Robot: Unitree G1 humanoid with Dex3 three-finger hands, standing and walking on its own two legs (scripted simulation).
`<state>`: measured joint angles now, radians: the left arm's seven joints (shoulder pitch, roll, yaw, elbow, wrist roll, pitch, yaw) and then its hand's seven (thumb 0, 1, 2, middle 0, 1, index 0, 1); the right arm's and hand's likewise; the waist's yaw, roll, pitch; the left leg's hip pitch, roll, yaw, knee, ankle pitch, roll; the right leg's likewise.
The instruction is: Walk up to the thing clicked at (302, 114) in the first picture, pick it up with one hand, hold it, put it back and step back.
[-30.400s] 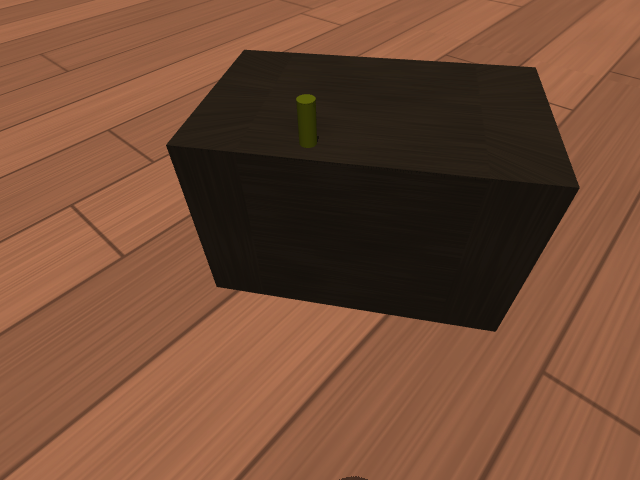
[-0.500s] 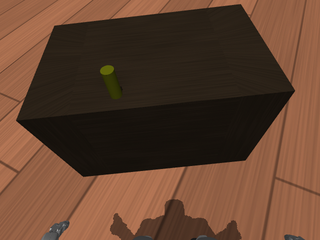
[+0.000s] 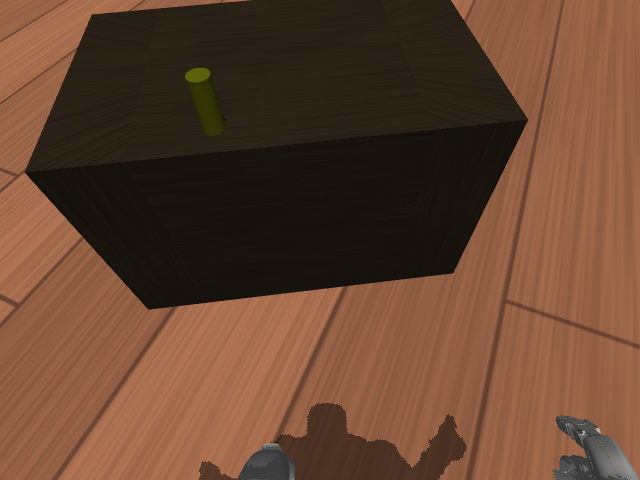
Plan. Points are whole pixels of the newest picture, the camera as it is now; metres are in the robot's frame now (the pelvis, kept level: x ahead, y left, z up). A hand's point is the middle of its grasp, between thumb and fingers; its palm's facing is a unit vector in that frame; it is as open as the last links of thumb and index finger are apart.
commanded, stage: step back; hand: left
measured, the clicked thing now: (206, 103) +0.80 +0.27 -0.04
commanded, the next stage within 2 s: stand in 1.78 s
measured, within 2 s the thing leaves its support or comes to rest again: neither
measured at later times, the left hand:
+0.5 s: hand out of the picture -0.06 +0.25 -0.13, palm faces +0.07 -0.93 -0.36, open 7.4 cm
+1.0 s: hand out of the picture -0.21 +0.25 -0.13, palm faces +0.10 -0.90 -0.43, open 7.4 cm
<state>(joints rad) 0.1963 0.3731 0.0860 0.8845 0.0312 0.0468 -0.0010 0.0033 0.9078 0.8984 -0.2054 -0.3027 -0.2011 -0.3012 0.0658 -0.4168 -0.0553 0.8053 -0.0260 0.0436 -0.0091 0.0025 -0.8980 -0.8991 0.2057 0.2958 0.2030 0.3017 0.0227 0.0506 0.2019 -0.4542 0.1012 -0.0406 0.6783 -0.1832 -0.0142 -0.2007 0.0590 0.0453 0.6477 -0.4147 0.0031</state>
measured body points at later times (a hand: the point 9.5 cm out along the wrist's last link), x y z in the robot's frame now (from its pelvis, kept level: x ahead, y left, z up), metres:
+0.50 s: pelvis -0.15 -0.02 +0.02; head -0.10 +0.00 +0.46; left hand -0.06 +0.30 -0.11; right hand -0.03 -0.32 -0.10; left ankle -0.12 +0.10 -0.71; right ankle -0.17 -0.16 -0.63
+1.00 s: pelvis -0.25 -0.04 +0.01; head -0.22 -0.04 +0.46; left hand -0.22 +0.30 -0.10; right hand -0.16 -0.34 -0.12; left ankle -0.25 +0.09 -0.72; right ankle -0.25 -0.17 -0.71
